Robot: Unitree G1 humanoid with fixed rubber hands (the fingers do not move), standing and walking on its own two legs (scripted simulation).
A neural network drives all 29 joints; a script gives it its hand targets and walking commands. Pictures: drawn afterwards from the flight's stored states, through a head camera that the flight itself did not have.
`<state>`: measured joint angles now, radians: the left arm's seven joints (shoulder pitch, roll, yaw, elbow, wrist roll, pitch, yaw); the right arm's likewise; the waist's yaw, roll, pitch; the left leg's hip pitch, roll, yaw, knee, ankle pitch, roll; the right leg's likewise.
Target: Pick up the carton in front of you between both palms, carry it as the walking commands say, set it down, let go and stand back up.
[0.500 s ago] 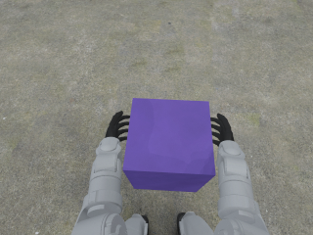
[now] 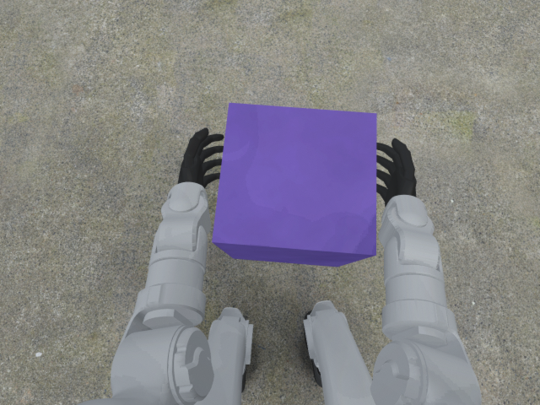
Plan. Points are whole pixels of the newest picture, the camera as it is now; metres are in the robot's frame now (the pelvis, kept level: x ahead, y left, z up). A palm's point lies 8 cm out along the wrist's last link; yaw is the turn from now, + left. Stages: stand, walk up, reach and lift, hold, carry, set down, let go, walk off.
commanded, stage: set down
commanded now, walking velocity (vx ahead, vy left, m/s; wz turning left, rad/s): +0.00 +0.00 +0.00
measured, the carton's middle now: (292, 198) +0.43 -0.04 -0.16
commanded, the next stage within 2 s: none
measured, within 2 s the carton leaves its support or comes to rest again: neither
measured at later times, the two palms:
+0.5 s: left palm (219, 184) +0.48 +0.10 -0.24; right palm (372, 204) +0.43 -0.20 -0.23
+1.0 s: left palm (235, 186) +0.53 +0.08 -0.39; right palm (357, 209) +0.45 -0.21 -0.39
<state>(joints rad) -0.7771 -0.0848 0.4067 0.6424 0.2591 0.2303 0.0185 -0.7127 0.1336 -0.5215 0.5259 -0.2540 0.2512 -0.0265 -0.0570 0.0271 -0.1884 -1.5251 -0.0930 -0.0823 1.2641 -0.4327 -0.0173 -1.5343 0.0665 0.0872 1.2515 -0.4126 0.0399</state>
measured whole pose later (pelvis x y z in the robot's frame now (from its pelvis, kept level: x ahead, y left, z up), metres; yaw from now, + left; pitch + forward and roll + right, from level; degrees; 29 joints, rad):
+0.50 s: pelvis -0.04 +0.00 -0.13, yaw +0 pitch +47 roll -1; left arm -1.16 0.07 0.34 0.83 0.19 0.26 0.05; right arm -1.01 0.04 -0.55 0.61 -0.19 0.29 -0.08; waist -0.08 0.04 -0.09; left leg -2.03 -0.14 -0.08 1.74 -0.52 -0.04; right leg -2.03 0.10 0.08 1.72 -0.50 0.08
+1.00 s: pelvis -0.04 +0.01 -0.22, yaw -1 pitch +44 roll -3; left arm -1.48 0.25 0.14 1.00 0.07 0.24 0.09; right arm -1.26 -0.06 -0.52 0.69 -0.07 0.26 -0.14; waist -0.10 0.02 0.23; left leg -2.25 -0.16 -0.07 2.08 -0.59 -0.05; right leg -2.24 0.12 0.06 2.04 -0.56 0.10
